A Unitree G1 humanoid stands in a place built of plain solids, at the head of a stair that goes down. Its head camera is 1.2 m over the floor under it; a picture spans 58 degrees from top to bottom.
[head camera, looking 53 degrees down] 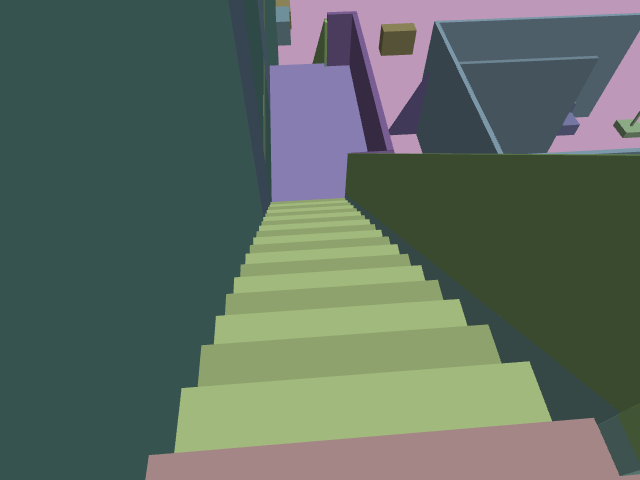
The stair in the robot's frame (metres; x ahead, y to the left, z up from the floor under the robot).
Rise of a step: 0.21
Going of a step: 0.24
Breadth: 1.17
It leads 4 degrees to the left of straight ahead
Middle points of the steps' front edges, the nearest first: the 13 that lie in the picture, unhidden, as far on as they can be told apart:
0.27 -0.15 0.00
0.51 -0.13 -0.21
0.75 -0.11 -0.42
0.98 -0.09 -0.63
1.22 -0.07 -0.84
1.46 -0.05 -1.06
1.70 -0.04 -1.27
1.94 -0.02 -1.48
2.17 0.00 -1.69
2.41 0.02 -1.90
2.65 0.04 -2.11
2.89 0.06 -2.33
3.13 0.08 -2.54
